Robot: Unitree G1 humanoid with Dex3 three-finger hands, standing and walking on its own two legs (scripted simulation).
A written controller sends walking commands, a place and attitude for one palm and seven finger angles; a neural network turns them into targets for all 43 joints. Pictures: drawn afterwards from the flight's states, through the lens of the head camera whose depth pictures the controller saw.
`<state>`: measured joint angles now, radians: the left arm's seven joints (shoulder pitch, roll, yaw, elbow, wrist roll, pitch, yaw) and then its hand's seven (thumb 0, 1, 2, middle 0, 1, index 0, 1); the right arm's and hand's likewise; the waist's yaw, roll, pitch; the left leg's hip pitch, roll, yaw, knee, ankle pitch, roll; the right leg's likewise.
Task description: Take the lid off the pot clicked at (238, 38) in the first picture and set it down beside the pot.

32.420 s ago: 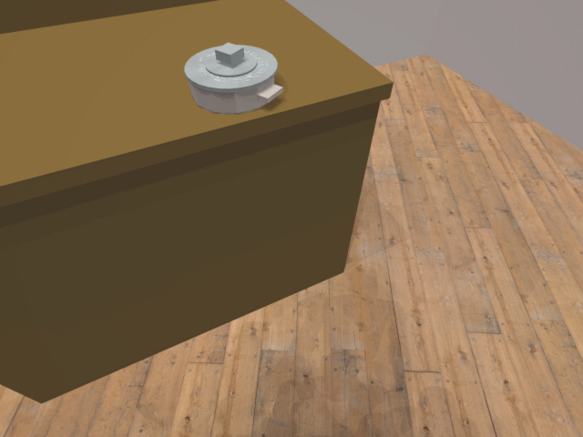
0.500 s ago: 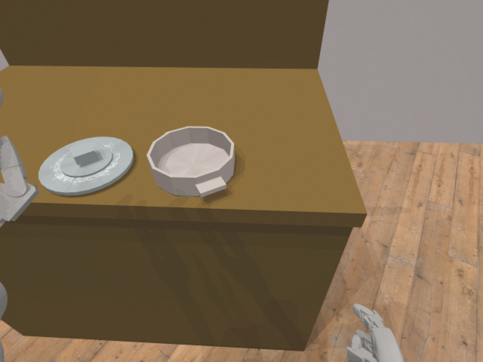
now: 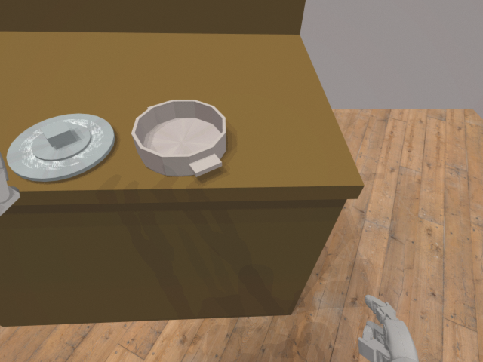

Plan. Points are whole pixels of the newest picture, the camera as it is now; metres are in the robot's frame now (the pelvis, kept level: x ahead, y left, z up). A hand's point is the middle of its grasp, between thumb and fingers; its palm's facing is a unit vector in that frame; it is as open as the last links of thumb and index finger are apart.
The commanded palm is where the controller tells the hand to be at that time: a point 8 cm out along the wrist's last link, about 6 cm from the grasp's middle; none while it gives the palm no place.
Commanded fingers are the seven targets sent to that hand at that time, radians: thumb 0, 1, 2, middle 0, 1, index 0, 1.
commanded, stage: step back with the hand held close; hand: left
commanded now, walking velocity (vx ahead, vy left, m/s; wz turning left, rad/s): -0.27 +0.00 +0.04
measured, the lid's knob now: (57, 133) +0.47 +0.39 +0.12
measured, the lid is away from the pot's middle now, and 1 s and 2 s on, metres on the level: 0.23 0.23 0.23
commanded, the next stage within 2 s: stop stepping back and stand still in 0.76 s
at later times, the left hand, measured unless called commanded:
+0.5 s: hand out of the picture +0.09 +0.24 +0.29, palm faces +0.55 -0.77 -0.31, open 7.4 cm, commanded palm +0.03 +0.30 +0.29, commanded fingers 0.00 0.90 0.90 -0.20 -0.30 -0.20 -0.30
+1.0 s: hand out of the picture -0.03 +0.25 +0.26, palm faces +0.41 -0.80 -0.43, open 7.4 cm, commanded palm -0.11 +0.31 +0.29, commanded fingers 0.00 0.90 0.90 -0.20 -0.30 -0.20 -0.30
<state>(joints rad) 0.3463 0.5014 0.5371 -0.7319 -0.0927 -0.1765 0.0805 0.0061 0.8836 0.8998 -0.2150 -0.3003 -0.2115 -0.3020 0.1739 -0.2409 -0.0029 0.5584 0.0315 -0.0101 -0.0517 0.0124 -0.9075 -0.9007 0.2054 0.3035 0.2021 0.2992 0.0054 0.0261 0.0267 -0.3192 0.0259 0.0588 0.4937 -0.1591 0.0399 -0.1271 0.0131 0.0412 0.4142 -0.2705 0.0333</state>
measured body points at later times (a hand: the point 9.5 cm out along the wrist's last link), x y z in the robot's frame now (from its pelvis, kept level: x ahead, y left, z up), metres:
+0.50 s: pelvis -0.09 +0.02 -0.02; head -0.10 +0.02 +0.43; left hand +0.06 +0.28 +0.31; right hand +0.07 -0.22 -0.10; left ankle +0.06 +0.09 -0.74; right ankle -0.04 -0.14 -0.73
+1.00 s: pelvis -0.25 +0.03 -0.01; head -0.21 +0.05 +0.43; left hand -0.05 +0.29 +0.28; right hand -0.08 -0.21 -0.08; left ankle -0.17 +0.17 -0.74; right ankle -0.21 -0.09 -0.70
